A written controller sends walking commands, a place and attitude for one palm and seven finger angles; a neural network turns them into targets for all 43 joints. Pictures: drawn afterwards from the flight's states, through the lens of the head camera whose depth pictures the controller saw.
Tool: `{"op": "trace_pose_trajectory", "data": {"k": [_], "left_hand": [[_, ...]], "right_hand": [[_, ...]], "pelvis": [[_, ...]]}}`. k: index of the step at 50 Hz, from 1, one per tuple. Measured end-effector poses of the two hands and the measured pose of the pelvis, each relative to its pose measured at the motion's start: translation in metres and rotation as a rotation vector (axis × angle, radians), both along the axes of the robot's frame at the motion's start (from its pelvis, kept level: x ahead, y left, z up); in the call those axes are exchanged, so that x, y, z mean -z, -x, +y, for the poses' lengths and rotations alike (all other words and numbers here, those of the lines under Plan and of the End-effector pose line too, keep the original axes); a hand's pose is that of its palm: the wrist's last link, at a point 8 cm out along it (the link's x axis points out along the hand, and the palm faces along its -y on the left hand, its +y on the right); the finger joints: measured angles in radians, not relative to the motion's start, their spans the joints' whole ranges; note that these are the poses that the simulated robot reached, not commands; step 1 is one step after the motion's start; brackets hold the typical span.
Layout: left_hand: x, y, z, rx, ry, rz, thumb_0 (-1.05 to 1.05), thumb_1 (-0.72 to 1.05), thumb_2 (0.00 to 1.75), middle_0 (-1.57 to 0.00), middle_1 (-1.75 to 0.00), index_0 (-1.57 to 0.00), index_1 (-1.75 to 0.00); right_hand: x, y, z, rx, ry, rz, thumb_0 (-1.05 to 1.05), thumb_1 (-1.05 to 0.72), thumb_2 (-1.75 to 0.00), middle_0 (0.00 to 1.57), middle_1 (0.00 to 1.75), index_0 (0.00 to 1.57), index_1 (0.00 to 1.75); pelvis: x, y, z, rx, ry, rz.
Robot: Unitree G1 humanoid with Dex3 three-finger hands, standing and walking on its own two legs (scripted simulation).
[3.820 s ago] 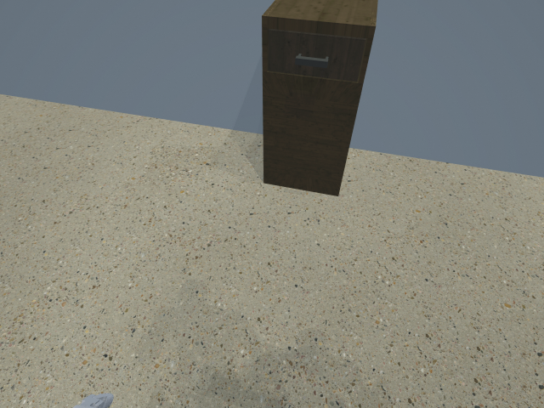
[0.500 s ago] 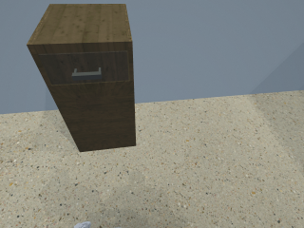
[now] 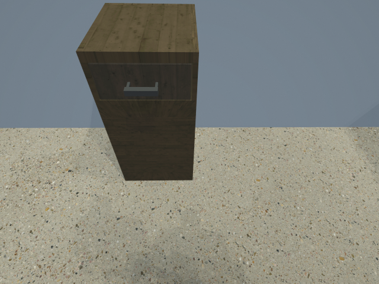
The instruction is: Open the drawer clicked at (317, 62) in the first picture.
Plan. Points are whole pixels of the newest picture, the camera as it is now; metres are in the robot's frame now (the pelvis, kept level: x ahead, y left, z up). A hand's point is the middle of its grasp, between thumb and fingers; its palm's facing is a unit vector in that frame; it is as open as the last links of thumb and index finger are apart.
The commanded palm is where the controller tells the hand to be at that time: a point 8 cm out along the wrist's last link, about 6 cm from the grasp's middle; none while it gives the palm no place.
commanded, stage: take the last steps up to it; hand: left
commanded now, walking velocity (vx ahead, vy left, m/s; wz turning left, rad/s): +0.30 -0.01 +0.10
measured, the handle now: (142, 88) +0.76 +0.22 -0.05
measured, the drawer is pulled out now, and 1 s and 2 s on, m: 0.00 0.00 0.00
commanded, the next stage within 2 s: come to a stop and stand still in 0.78 s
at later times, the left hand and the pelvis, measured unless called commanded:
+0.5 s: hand out of the picture -0.05 +0.15 -0.18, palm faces +0.23 -0.97 -0.12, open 7.4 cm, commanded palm none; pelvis +0.08 +0.02 -0.01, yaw +6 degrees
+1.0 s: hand (133, 204) +0.36 +0.19 -0.17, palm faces +0.03 -0.97 -0.24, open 7.4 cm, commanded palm none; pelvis +0.24 +0.00 -0.02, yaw +2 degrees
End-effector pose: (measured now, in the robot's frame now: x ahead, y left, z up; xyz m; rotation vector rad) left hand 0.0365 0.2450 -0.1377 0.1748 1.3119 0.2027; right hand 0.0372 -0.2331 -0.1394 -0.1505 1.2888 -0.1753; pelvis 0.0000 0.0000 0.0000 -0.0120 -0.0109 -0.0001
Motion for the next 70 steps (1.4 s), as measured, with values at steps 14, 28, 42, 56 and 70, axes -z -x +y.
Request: {"op": "trace_pose_trajectory", "data": {"k": [14,28,42,56,70], "left_hand": [[-0.006,0.066,-0.067,-0.118,0.075,0.082,0.0,0.91,0.9,-0.2,-0.29,-0.2,-0.3],[0.016,0.074,-0.028,-0.195,0.168,0.351,0.01,0.91,0.9,-0.2,-0.29,-0.2,-0.3],[-0.003,-0.213,0.028,0.002,0.027,-0.117,0.0,0.92,0.9,-0.19,-0.29,-0.19,-0.3],[-0.001,-0.304,-0.033,0.039,0.022,-0.157,0.0,0.91,0.9,-0.2,-0.29,-0.2,-0.3],[0.008,-0.219,0.033,-0.056,-0.022,-0.067,0.0,0.91,0.9,-0.2,-0.3,-0.2,-0.3]], "right_hand": [[0.002,-0.017,-0.025,-0.048,-0.049,0.043,0.01,-0.91,-0.9,0.2,0.3,0.2,0.3],[-0.001,-0.14,0.045,-0.12,0.009,-0.087,0.0,-0.93,-0.9,0.2,0.3,0.2,0.3],[0.008,-0.115,0.055,0.018,-0.052,0.141,0.0,-0.93,-0.9,0.2,0.3,0.2,0.3],[0.029,-0.187,0.017,0.043,-0.078,0.202,0.01,-0.91,-0.9,0.2,0.3,0.2,0.3],[0.005,-0.257,0.025,-0.085,0.015,-0.065,0.01,-0.92,-0.9,0.19,0.3,0.2,0.3]], "pelvis": [[-0.007,-0.026,-0.024,-0.075,-0.023,-0.001],[0.011,-0.098,0.034,-0.066,-0.005,0.011],[0.002,-0.189,0.032,-0.04,-0.038,-0.012],[0.011,-0.248,-0.004,-0.053,-0.029,-0.014],[0.012,-0.214,0.032,-0.061,-0.01,0.003]]}}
